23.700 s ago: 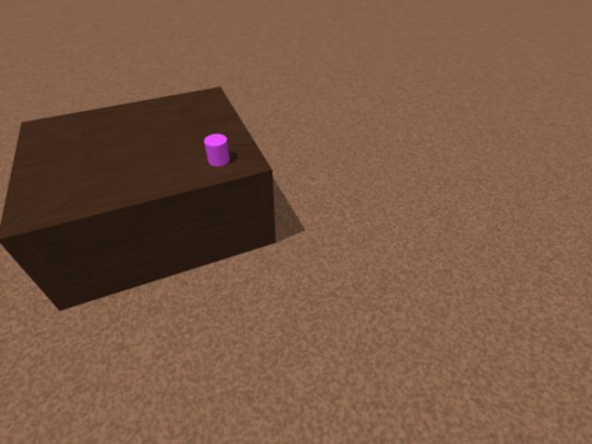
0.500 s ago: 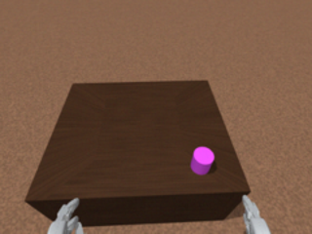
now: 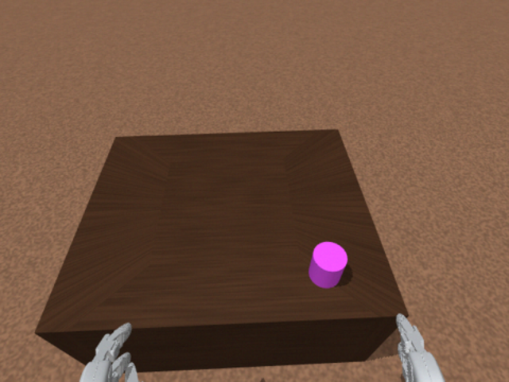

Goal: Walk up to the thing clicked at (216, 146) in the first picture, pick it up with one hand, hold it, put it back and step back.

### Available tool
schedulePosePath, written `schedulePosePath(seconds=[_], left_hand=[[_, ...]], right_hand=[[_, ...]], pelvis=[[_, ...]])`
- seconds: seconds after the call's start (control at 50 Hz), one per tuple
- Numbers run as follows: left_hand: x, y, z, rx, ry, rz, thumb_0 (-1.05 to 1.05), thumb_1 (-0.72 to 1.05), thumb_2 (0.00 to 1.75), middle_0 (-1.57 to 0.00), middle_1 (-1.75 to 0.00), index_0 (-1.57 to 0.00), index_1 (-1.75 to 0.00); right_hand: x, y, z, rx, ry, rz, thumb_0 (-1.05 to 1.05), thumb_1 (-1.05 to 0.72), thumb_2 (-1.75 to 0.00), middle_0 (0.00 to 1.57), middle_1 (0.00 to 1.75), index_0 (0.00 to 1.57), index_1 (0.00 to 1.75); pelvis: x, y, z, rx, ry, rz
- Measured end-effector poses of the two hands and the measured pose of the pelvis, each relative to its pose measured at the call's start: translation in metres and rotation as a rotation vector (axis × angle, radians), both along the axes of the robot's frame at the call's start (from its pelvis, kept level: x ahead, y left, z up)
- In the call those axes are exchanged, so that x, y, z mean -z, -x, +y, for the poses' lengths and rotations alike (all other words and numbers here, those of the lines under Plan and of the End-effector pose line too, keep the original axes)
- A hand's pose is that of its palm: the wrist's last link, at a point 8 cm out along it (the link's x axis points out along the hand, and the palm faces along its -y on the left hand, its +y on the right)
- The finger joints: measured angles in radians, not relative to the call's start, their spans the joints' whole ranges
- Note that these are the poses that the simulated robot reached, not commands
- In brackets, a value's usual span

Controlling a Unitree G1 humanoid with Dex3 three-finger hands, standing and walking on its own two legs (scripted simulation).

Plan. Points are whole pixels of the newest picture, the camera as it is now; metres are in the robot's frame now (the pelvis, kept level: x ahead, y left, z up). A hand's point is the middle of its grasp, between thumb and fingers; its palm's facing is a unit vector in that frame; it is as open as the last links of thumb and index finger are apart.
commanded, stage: home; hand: right
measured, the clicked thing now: (327, 265) +0.47 -0.19 -0.26
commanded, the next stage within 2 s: stand in 1.00 s
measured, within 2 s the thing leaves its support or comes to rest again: neither
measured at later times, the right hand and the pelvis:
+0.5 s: hand (378, 378) +0.18 -0.17 -0.05, palm faces +0.12 +0.97 -0.23, open 17.5 cm; pelvis +0.01 +0.01 +0.00, yaw +0 degrees
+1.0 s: hand out of the picture +0.15 -0.18 -0.06, palm faces +0.13 +0.95 -0.27, open 17.6 cm; pelvis -0.01 +0.01 +0.00, yaw +0 degrees
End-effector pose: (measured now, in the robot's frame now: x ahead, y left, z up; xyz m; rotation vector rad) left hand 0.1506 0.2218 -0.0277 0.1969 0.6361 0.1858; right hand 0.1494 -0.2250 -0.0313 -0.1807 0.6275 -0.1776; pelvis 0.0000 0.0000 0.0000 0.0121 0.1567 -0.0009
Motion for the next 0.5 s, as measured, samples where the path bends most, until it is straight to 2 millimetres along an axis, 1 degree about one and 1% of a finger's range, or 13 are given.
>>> schedulePosePath(seconds=[0.18, 0.32, 0.44, 0.5], left_hand=[[0.001, -0.005, 0.001, -0.001, 0.001, 0.0, 0.01, 0.9, 0.9, -0.2, -0.3, -0.2, -0.29], [0.001, -0.006, 0.002, 0.002, 0.003, -0.006, 0.01, 0.9, 0.9, -0.2, -0.3, -0.2, -0.29], [0.001, -0.006, 0.007, 0.002, -0.002, -0.007, 0.01, 0.9, 0.9, -0.2, -0.3, -0.2, -0.29], [0.011, -0.006, 0.012, -0.003, -0.011, 0.016, 0.01, 0.9, 0.9, -0.2, -0.3, -0.2, -0.3]], right_hand=[[-0.002, -0.005, -0.003, 0.001, 0.007, 0.011, -0.01, 0.56, -0.05, 0.06, 0.05, 0.06, 0.05], [-0.001, -0.008, 0.002, -0.001, 0.001, 0.013, -0.01, 0.56, -0.04, 0.06, 0.05, 0.06, 0.05], [-0.001, -0.007, 0.004, 0.003, 0.001, 0.02, -0.01, 0.56, -0.04, 0.06, 0.05, 0.06, 0.05], [-0.002, -0.004, 0.003, 0.015, 0.008, 0.025, -0.01, 0.56, -0.04, 0.06, 0.05, 0.06, 0.05]], pelvis=[[0.0, -0.006, -0.001, 0.0, -0.001, 0.009], [0.001, -0.008, 0.002, 0.0, 0.002, 0.012], [0.001, -0.008, 0.004, 0.001, 0.004, 0.015], [0.002, -0.008, 0.006, 0.0, 0.0, 0.012]])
